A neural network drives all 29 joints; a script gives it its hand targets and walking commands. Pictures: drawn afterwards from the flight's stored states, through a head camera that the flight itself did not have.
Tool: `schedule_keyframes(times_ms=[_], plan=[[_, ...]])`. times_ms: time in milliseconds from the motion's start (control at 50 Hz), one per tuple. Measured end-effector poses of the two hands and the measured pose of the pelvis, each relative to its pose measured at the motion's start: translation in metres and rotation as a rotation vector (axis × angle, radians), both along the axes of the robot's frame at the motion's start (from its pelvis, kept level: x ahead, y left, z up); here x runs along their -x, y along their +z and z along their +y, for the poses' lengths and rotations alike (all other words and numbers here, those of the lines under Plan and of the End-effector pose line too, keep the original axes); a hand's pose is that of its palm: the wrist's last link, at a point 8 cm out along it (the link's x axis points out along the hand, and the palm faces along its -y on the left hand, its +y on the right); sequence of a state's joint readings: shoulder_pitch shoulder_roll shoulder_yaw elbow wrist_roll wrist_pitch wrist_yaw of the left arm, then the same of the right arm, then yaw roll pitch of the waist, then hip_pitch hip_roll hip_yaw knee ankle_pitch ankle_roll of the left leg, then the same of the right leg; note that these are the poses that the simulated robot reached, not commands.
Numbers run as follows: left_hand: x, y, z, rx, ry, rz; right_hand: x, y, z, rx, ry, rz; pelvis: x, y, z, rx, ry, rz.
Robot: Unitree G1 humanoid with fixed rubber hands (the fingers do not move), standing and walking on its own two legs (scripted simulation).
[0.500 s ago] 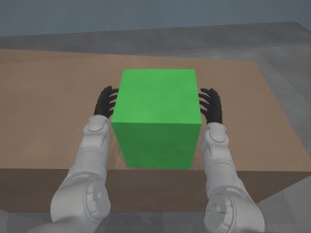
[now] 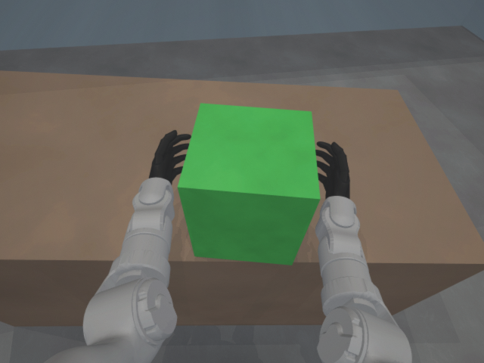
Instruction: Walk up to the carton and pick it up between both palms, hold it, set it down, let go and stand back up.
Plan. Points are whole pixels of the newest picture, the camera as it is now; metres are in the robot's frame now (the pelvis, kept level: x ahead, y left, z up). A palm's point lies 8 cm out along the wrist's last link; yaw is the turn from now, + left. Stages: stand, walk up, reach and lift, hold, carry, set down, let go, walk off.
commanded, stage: set down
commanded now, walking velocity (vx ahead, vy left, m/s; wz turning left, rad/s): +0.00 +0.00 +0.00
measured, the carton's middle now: (248, 189) +0.43 -0.04 +0.00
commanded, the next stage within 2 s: none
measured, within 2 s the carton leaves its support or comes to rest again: neither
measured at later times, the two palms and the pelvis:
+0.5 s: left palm (165, 176) +0.41 +0.12 +0.06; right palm (337, 195) +0.36 -0.18 +0.06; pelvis -0.01 +0.00 +0.00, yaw +0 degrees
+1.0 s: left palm (137, 167) +0.44 +0.17 +0.06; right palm (336, 189) +0.39 -0.19 +0.05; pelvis -0.01 +0.01 -0.02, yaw -1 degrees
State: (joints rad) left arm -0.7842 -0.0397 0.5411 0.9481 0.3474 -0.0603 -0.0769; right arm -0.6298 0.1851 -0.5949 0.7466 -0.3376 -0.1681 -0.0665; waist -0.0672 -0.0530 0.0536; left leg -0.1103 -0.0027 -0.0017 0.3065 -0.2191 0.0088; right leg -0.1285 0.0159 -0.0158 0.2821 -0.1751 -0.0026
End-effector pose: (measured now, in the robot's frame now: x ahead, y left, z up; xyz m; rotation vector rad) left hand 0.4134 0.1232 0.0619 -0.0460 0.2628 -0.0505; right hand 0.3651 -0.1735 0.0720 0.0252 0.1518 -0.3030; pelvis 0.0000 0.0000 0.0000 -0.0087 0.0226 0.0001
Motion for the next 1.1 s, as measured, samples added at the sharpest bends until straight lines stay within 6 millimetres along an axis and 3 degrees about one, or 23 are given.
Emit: schedule_keyframes(times_ms=[520,640,740,900,1100], plan=[[-0.001,-0.003,-0.004,-0.017,-0.012,-0.007,0.004,-0.011,-0.006,0.010,0.007,0.021,0.006,-0.001,-0.002,-0.002,-0.001,0.007],[-0.003,-0.022,0.006,-0.114,-0.030,0.046,-0.001,-0.034,-0.008,0.116,0.076,0.137,0.008,-0.003,-0.001,-0.001,-0.002,0.070],[-0.013,-0.026,0.024,-0.116,0.019,0.031,-0.009,-0.043,-0.008,0.083,0.068,0.150,0.005,-0.009,0.001,0.006,-0.007,0.197],[-0.029,0.000,0.047,-0.166,0.026,-0.021,-0.021,-0.034,-0.007,0.041,0.067,0.158,0.008,-0.016,0.009,0.016,-0.009,0.247],[-0.008,-0.008,0.049,-0.165,0.029,0.033,-0.008,-0.023,-0.034,0.065,0.050,0.150,0.020,-0.018,0.008,0.015,-0.010,0.233]])
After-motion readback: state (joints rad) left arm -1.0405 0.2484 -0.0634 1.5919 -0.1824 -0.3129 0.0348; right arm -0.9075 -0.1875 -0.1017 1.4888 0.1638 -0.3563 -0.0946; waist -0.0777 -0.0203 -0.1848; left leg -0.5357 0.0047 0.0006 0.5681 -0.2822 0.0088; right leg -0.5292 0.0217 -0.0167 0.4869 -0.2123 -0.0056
